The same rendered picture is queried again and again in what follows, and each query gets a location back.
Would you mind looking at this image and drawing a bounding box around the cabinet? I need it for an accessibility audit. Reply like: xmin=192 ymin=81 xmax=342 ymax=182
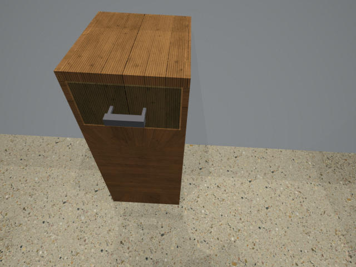
xmin=54 ymin=12 xmax=191 ymax=205

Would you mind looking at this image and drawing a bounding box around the drawer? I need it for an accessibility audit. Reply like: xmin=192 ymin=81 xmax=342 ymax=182
xmin=67 ymin=81 xmax=181 ymax=129

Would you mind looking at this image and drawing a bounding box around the handle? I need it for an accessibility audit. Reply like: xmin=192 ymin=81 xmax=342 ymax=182
xmin=103 ymin=106 xmax=146 ymax=128

